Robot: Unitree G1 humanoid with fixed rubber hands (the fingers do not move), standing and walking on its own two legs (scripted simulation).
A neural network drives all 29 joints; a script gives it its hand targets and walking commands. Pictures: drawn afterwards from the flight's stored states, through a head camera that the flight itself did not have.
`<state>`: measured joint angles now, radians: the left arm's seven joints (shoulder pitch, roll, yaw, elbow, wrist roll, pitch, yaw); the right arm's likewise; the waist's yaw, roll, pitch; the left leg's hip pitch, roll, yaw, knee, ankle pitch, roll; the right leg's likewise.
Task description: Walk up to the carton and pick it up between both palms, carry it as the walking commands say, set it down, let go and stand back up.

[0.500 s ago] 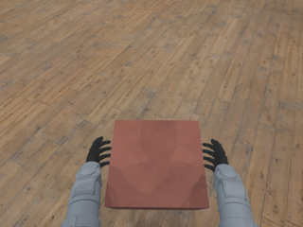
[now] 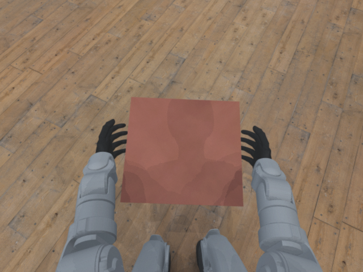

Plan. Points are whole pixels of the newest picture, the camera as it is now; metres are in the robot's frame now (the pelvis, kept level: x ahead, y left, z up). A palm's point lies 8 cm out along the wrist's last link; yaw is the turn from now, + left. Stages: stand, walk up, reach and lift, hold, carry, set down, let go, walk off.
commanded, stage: set down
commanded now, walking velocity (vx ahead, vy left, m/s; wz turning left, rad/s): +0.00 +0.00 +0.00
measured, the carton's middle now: (182, 155) +0.42 +0.00 -0.12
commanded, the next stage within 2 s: none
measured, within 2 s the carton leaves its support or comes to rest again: neither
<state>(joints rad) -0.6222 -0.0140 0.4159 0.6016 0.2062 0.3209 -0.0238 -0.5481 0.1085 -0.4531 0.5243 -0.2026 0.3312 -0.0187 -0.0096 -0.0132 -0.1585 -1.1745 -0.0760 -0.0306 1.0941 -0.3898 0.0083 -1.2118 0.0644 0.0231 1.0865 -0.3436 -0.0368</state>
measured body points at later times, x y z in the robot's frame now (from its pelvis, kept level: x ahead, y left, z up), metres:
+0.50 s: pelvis -0.01 +0.01 -0.09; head +0.18 +0.00 +0.32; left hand +0.43 +0.17 -0.14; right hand +0.41 -0.18 -0.15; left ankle +0.06 +0.11 -0.64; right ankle +0.08 -0.09 -0.64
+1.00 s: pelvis -0.04 +0.01 -0.16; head +0.20 +0.01 +0.22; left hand +0.45 +0.17 -0.23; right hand +0.43 -0.18 -0.24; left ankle +0.06 +0.11 -0.64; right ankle +0.08 -0.09 -0.64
